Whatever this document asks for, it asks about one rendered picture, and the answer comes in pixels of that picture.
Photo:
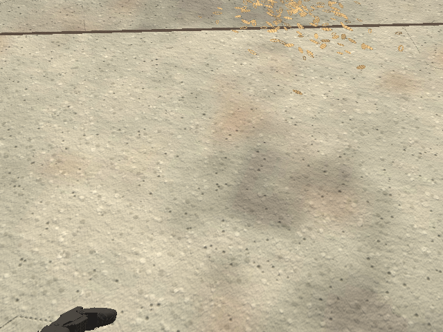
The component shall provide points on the robot left hand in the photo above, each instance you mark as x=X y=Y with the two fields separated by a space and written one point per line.
x=81 y=320

